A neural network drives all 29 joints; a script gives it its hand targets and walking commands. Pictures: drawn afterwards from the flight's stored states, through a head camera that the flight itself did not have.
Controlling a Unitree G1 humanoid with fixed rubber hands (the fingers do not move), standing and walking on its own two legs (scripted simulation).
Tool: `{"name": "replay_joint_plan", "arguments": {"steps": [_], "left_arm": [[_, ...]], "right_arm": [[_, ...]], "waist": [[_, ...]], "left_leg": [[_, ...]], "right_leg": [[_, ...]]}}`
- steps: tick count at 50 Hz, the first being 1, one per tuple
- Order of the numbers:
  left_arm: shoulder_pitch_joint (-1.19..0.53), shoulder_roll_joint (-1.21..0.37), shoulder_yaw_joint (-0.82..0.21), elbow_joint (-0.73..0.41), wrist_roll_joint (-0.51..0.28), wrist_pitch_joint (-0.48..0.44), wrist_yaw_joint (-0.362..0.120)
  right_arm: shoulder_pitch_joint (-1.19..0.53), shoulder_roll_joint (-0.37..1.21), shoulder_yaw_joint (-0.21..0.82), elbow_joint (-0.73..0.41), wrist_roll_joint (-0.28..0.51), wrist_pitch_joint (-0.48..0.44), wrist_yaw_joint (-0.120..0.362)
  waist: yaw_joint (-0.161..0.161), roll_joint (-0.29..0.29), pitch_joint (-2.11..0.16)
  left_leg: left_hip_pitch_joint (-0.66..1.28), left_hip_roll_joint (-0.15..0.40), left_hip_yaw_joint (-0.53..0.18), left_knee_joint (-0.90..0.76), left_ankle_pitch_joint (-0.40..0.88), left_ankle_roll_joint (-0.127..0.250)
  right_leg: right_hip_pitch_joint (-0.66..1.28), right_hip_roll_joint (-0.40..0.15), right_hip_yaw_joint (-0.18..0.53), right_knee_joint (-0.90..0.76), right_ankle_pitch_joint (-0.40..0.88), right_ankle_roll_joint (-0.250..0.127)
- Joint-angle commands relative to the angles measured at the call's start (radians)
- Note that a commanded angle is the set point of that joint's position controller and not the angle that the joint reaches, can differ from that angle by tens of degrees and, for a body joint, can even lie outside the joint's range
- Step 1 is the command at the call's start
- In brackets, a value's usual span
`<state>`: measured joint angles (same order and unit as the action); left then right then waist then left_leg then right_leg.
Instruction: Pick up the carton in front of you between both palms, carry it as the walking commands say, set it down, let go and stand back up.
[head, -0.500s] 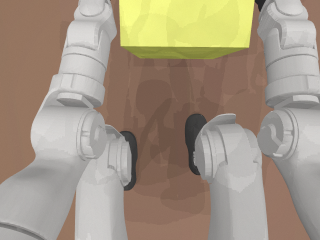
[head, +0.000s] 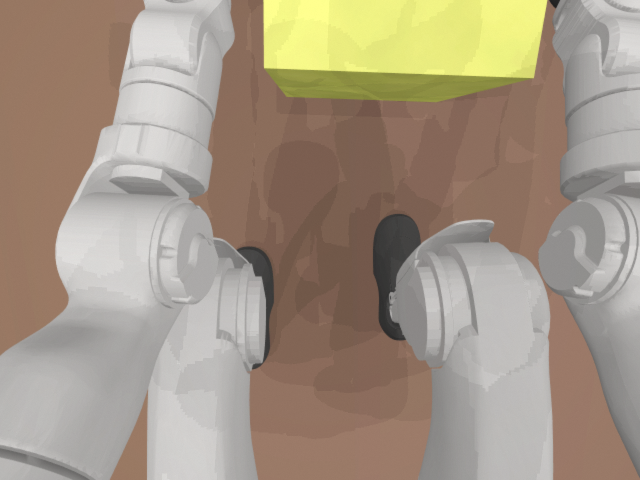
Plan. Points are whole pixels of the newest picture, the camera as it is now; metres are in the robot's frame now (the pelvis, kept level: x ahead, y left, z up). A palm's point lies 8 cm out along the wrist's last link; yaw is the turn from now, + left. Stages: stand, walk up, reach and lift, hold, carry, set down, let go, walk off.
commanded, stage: set down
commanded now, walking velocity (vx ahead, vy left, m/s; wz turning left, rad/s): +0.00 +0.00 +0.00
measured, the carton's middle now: out of the picture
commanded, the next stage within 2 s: let go in 1.56 s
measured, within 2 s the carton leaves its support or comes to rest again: neither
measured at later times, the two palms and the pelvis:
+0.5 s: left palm out of the picture +0.57 +0.11 -0.18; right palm out of the picture +0.52 -0.28 -0.18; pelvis +0.00 +0.00 +0.00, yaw +0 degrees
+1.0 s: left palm out of the picture +0.59 +0.09 -0.01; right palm out of the picture +0.53 -0.28 -0.02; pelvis +0.01 -0.01 +0.09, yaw +0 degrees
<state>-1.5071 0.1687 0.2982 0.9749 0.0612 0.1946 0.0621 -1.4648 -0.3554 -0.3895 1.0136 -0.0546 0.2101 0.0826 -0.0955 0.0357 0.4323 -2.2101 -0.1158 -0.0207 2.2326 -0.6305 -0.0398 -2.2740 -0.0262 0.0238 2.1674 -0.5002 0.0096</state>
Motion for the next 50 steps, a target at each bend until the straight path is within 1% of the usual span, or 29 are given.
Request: {"name": "replay_joint_plan", "arguments": {"steps": [1,5,9,10,11,12,13,15,16,17,18,21,22,24,26,29,31,34,37,40,42,45,50], "left_arm": [[-0.367,-0.665,-0.242,0.029,-0.024,0.014,-0.179],[-0.340,-0.627,-0.222,0.046,-0.009,0.016,-0.177],[-0.344,-0.567,-0.214,0.042,-0.004,0.006,-0.160],[-0.339,-0.525,-0.203,0.042,-0.003,0.001,-0.149],[-0.325,-0.450,-0.182,0.044,0.000,-0.007,-0.131],[-0.300,-0.325,-0.152,0.042,0.005,-0.016,-0.103],[-0.275,-0.141,-0.116,0.032,0.014,-0.031,-0.059],[-0.248,0.194,-0.087,0.007,-0.011,-0.070,0.041],[-0.296,0.243,-0.112,-0.001,-0.049,-0.081,0.067],[-0.328,0.266,-0.132,0.003,-0.092,-0.089,0.080],[-0.346,0.280,-0.152,0.000,-0.129,-0.095,0.086],[-0.364,0.259,-0.246,-0.002,-0.232,-0.105,0.078],[-0.362,0.245,-0.268,-0.007,-0.255,-0.105,0.072],[-0.348,0.228,-0.303,-0.010,-0.292,-0.104,0.062],[-0.332,0.230,-0.314,-0.022,-0.308,-0.102,0.059],[-0.300,0.249,-0.288,-0.063,-0.292,-0.094,0.070],[-0.278,0.265,-0.252,-0.105,-0.268,-0.082,0.085],[-0.262,0.280,-0.197,-0.169,-0.227,-0.052,0.109],[-0.231,0.269,-0.148,-0.140,-0.185,-0.019,0.114],[-0.186,0.242,-0.108,-0.080,-0.149,-0.015,0.097],[-0.166,0.227,-0.090,-0.056,-0.131,-0.021,0.085],[-0.149,0.213,-0.078,-0.046,-0.116,-0.028,0.073],[-0.144,0.205,-0.084,-0.097,-0.114,-0.022,0.067]], "right_arm": [[-0.399,0.750,0.240,0.001,0.039,0.013,0.211],[-0.377,0.708,0.211,0.018,0.019,0.014,0.207],[-0.369,0.637,0.180,0.025,0.009,0.000,0.193],[-0.362,0.594,0.164,0.028,0.008,-0.008,0.183],[-0.346,0.519,0.137,0.036,0.006,-0.019,0.165],[-0.313,0.393,0.094,0.048,0.001,-0.034,0.133],[-0.264,0.211,0.035,0.065,-0.009,-0.055,0.086],[-0.220,-0.145,-0.021,0.064,0.002,-0.116,-0.030],[-0.269,-0.196,-0.002,0.048,0.032,-0.140,-0.073],[-0.306,-0.226,0.023,0.046,0.074,-0.158,-0.099],[-0.328,-0.255,0.044,0.047,0.113,-0.173,-0.112],[-0.340,-0.277,0.114,0.060,0.193,-0.198,-0.121],[-0.334,-0.272,0.133,0.064,0.211,-0.200,-0.120],[-0.309,-0.259,0.160,0.073,0.236,-0.196,-0.117],[-0.278,-0.253,0.166,0.071,0.248,-0.190,-0.116],[-0.251,-0.262,0.157,0.023,0.243,-0.177,-0.120],[-0.245,-0.265,0.152,-0.037,0.238,-0.161,-0.124],[-0.247,-0.253,0.152,-0.143,0.236,-0.121,-0.134],[-0.219,-0.214,0.151,-0.143,0.219,-0.079,-0.136],[-0.179,-0.167,0.139,-0.108,0.185,-0.070,-0.128],[-0.161,-0.147,0.125,-0.096,0.161,-0.073,-0.123],[-0.137,-0.137,0.103,-0.093,0.133,-0.077,-0.118],[-0.107,-0.151,0.072,-0.138,0.112,-0.071,-0.115]], "waist": [[-0.015,0.074,-0.783],[-0.013,0.075,-0.743],[-0.019,0.071,-0.761],[-0.021,0.068,-0.774],[-0.025,0.066,-0.789],[-0.031,0.064,-0.807],[-0.035,0.060,-0.829],[-0.044,0.042,-0.904],[-0.050,0.031,-0.975],[-0.054,0.031,-1.022],[-0.059,0.036,-1.059],[-0.090,0.061,-1.164],[-0.093,0.062,-1.182],[-0.108,0.053,-1.232],[-0.114,0.048,-1.286],[-0.097,0.034,-1.409],[-0.077,0.013,-1.494],[-0.048,-0.020,-1.580],[-0.026,-0.041,-1.486],[-0.009,-0.050,-1.355],[-0.006,-0.053,-1.317],[-0.014,-0.049,-1.321],[-0.035,-0.021,-1.427]], "left_leg": [[0.282,-0.039,0.067,-0.212,0.087,0.054],[0.298,-0.034,0.063,-0.214,0.075,0.051],[0.340,-0.025,0.060,-0.216,0.086,0.037],[0.351,-0.021,0.060,-0.217,0.091,0.030],[0.363,-0.016,0.061,-0.218,0.097,0.022],[0.379,-0.007,0.063,-0.220,0.105,0.012],[0.407,0.001,0.066,-0.223,0.117,0.003],[0.468,0.013,0.069,-0.220,0.150,-0.010],[0.498,0.016,0.062,-0.207,0.191,-0.009],[0.516,0.021,0.054,-0.190,0.242,-0.010],[0.526,0.026,0.048,-0.177,0.281,-0.011],[0.531,0.035,0.047,-0.155,0.333,-0.017],[0.507,0.035,0.051,-0.155,0.332,-0.019],[0.485,0.035,0.057,-0.156,0.330,-0.020],[0.482,0.032,0.065,-0.158,0.332,-0.021],[0.503,0.022,0.084,-0.177,0.327,-0.021],[0.518,0.013,0.100,-0.203,0.314,-0.016],[0.542,0.001,0.122,-0.263,0.278,0.000],[0.506,-0.003,0.126,-0.333,0.209,0.014],[0.446,0.000,0.117,-0.388,0.167,0.018],[0.421,0.001,0.112,-0.420,0.164,0.017],[0.424,0.001,0.110,-0.465,0.172,0.012],[0.512,-0.003,0.113,-0.540,0.208,0.002]], "right_leg": [[0.438,0.095,-0.044,-0.139,0.111,-0.027],[0.431,0.091,-0.046,-0.136,0.089,-0.026],[0.454,0.081,-0.055,-0.126,0.096,-0.016],[0.467,0.076,-0.058,-0.124,0.101,-0.011],[0.483,0.068,-0.062,-0.122,0.110,-0.004],[0.501,0.059,-0.065,-0.121,0.121,0.005],[0.523,0.051,-0.070,-0.121,0.136,0.013],[0.589,0.040,-0.076,-0.124,0.177,0.031],[0.620,0.036,-0.075,-0.118,0.219,0.036],[0.626,0.029,-0.070,-0.109,0.272,0.038],[0.630,0.023,-0.064,-0.101,0.311,0.032],[0.676,0.009,-0.047,-0.090,0.384,0.011],[0.700,0.008,-0.041,-0.092,0.401,0.006],[0.751,0.009,-0.039,-0.095,0.434,0.002],[0.795,0.014,-0.043,-0.101,0.457,0.001],[0.887,0.023,-0.053,-0.118,0.484,0.001],[0.956,0.032,-0.063,-0.140,0.490,0.004],[1.011,0.047,-0.083,-0.191,0.461,0.010],[0.950,0.055,-0.087,-0.262,0.368,0.018],[0.857,0.056,-0.081,-0.324,0.299,0.026],[0.827,0.058,-0.079,-0.357,0.289,0.030],[0.824,0.062,-0.082,-0.403,0.296,0.032],[0.884,0.067,-0.095,-0.480,0.339,0.029]]}}
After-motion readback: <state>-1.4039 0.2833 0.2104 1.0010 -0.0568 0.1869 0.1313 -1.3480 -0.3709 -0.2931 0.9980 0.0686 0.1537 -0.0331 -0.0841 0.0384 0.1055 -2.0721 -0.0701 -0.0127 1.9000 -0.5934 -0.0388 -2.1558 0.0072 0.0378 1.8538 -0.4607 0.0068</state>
